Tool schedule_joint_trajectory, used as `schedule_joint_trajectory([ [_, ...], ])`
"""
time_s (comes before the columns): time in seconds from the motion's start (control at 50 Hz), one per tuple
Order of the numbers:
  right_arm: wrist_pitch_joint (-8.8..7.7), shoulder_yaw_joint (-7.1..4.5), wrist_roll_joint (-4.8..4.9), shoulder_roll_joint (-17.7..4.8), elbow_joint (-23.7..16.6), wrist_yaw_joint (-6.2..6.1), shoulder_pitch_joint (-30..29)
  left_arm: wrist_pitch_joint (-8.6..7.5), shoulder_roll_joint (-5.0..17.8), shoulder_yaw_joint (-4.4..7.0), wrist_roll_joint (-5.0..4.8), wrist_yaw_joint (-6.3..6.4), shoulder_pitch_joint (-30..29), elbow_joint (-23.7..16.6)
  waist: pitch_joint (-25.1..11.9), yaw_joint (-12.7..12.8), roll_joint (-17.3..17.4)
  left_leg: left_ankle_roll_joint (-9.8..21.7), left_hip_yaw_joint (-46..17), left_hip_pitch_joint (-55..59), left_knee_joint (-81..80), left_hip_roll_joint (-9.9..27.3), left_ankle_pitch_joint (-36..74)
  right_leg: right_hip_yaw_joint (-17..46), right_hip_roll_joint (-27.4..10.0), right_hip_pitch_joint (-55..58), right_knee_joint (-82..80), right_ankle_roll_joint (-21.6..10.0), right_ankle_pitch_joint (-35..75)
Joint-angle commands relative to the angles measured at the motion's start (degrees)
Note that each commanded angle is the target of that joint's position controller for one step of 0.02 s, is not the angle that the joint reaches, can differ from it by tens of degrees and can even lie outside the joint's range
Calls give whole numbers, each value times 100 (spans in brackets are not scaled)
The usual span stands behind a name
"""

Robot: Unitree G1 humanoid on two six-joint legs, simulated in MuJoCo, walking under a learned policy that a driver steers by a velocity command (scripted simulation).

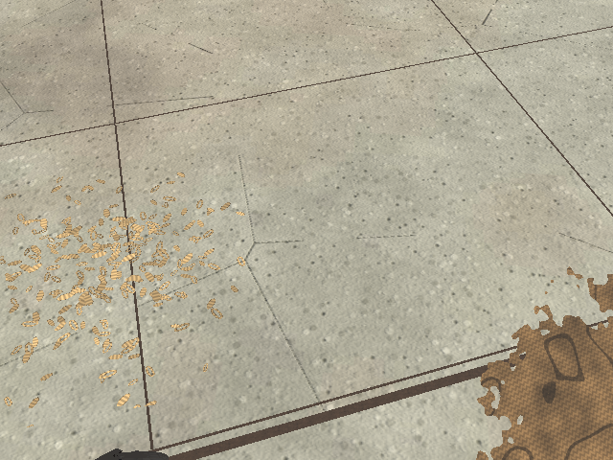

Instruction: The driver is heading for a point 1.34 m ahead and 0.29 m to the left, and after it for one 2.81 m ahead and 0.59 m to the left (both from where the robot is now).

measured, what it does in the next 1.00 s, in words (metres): walks ahead, turning left: left foot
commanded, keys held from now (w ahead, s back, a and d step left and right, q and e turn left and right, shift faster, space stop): w+q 0.68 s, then w+e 0.32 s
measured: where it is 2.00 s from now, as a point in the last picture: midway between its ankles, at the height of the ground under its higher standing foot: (205, 261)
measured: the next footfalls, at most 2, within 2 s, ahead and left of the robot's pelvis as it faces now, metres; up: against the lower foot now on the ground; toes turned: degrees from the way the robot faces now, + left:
left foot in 0.46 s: +0.35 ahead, +0.15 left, +0.00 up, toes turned +21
right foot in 1.02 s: +0.71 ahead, +0.14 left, +0.00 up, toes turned +19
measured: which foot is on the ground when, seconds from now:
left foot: up 0.00-0.44, down 0.46-1.00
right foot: down 0.00-0.48, up 0.50-1.00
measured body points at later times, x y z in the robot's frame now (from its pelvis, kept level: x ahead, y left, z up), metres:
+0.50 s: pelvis +0.24 +0.06 -0.02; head +0.28 +0.07 +0.43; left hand +0.14 +0.30 -0.16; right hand +0.51 -0.11 -0.11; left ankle +0.32 +0.14 -0.73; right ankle +0.08 -0.10 -0.69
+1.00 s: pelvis +0.51 +0.14 -0.01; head +0.54 +0.15 +0.44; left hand +0.59 +0.43 -0.11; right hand +0.59 -0.12 -0.14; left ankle +0.32 +0.14 -0.73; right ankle +0.67 +0.12 -0.72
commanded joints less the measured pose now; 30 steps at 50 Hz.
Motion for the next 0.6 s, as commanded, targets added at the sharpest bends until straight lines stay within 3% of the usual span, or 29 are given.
schedule_joint_trajectory([
  [0.02,3,-174,-70,-676,-574,-22,-286,33,1001,359,-68,105,1371,51,-340,744,-577,258,-155,-2859,2283,282,70,2991,-2139,2524,-1906,-763,-2169],
  [0.04,26,-164,-63,-557,-553,21,-363,-2,744,300,-84,82,1132,51,-105,609,-526,204,-122,-2721,2196,441,423,2289,-1874,2164,-1995,-666,-1281],
  [0.08,136,-179,-164,-472,-535,93,-427,-88,556,253,-115,101,1085,127,38,459,-721,68,-22,-2541,2122,581,745,1371,-1531,1852,-2103,-517,-190],
  [0.14,241,-167,-190,-337,-687,183,-798,-208,617,301,-178,101,1342,303,19,412,-576,-57,58,-2771,2184,607,1193,716,-1490,1937,-2150,-577,1038],
  [0.24,273,-87,-201,-225,-1052,309,-1783,-200,629,338,-165,95,1627,538,247,521,-511,-181,255,-3112,1244,664,2040,-162,-1402,2018,-2220,-610,1607],
  [0.3,251,-4,-204,-170,-1276,384,-2382,-189,775,383,-160,101,1725,634,396,634,-516,-54,578,-2676,234,611,2420,-575,-1402,1954,-2220,-539,1712],
  [0.36,251,3,-234,-255,-1432,401,-2683,-120,929,432,-158,129,1947,780,458,690,-465,205,891,-2400,-318,468,2058,-847,-1528,2357,-1953,-449,2366],
  [0.4,256,-33,-257,-339,-1440,354,-2560,-49,1076,462,-153,158,1983,844,289,582,-541,439,1123,-1954,-511,162,1528,-1076,-1549,2659,-1296,-369,3999],
  [0.44,207,-141,-271,-521,-1216,265,-1682,67,1266,506,-152,175,1992,878,-290,187,-564,735,1221,-889,-755,-293,1033,-1217,-1532,2705,274,-334,5120],
  [0.46,154,-255,-319,-712,-901,182,-724,107,1264,495,-156,169,1941,823,-833,-246,-295,931,1011,433,-1180,-375,1210,-1320,-1408,2061,1667,-182,4327],
  [0.48,153,-442,-359,-1347,-803,79,-176,91,816,381,-184,124,2108,561,-1468,-305,574,1372,-936,2126,-1398,1015,296,-1302,-1049,266,3539,61,1392],
  [0.5,204,-542,-163,-1819,-960,47,-361,35,691,372,-184,34,1888,148,-1935,-78,1380,2111,-4021,3011,-2347,2206,590,-442,131,-1559,5131,346,-2168],
  [0.52,266,-512,-87,-1653,-937,4,-357,-7,998,419,-132,19,1105,15,-1345,-298,387,1925,-3434,2741,-2570,2036,1084,341,-188,-2214,5202,284,-1667],
  [0.54,254,-438,-58,-1377,-875,-47,-638,-77,857,364,-210,3,1044,-9,-644,-61,192,1790,-2625,1940,-2563,1919,1739,340,-438,-2168,4802,234,-1094],
  [0.56,216,-356,-60,-1083,-865,-62,-887,-99,807,352,-201,17,1200,105,-252,247,-78,1527,-2075,1183,-2618,1589,2461,350,-628,-1763,4202,219,-860],
  [0.6,119,-264,-9,-821,-909,-69,-1186,87,771,348,-16,18,1451,192,-158,583,-10,1331,-1433,385,-2724,1138,3257,397,-736,-1043,3696,325,-815],
])
Keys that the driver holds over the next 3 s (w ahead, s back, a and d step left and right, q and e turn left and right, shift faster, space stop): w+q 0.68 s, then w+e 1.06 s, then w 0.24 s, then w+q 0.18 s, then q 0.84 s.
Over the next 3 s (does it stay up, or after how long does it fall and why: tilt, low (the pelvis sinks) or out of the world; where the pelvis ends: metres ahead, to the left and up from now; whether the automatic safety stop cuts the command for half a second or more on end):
stays up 1.29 0.20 0.00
